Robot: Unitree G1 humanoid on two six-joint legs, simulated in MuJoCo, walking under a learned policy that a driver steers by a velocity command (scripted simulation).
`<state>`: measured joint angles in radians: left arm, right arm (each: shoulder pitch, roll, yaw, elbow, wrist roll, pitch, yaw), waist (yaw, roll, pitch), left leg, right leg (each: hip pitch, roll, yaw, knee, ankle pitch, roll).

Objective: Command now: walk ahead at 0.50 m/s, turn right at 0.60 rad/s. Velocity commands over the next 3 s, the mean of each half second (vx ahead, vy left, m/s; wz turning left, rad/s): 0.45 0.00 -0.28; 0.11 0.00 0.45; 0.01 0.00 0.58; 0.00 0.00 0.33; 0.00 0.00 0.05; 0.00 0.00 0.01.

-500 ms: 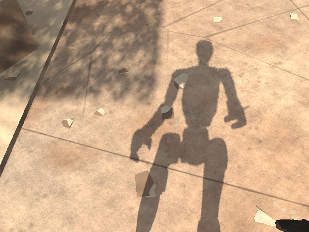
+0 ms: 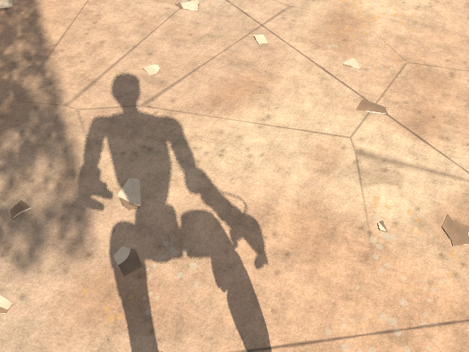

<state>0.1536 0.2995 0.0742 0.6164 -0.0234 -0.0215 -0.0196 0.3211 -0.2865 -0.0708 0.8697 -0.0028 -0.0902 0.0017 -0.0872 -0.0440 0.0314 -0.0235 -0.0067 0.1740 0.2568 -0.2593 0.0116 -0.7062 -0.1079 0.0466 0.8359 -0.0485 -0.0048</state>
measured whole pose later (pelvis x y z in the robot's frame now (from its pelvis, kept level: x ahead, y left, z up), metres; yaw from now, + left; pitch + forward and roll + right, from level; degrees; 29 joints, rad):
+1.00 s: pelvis +0.42 -0.06 -0.01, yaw +10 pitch +3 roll -1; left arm 0.13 0.28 0.05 0.70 0.00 0.01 0.04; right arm 0.17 -0.31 -0.08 0.64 0.00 0.04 -0.02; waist -0.03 0.00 0.04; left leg -0.43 -0.12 -0.15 0.48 -0.10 0.05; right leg -0.50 0.01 0.13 0.79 -0.34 0.07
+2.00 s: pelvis +0.43 -0.07 -0.01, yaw +37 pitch +0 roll +0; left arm 0.18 0.26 0.05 0.74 0.02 0.00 0.01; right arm 0.15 -0.24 -0.02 0.69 -0.02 0.01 0.00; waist 0.00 0.02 0.02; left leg -0.26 -0.06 -0.08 0.53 -0.26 0.02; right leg -0.25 -0.02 0.02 0.52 -0.28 0.02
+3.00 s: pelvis +0.46 -0.10 +0.00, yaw +37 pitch -2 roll +0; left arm 0.22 0.23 0.01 0.98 0.00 -0.02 0.02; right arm 0.21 -0.22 -0.05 1.04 0.00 0.02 -0.05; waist 0.00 0.01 0.04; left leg -0.18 0.00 -0.11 0.46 -0.25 -0.04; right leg -0.17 0.03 -0.01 0.47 -0.27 -0.04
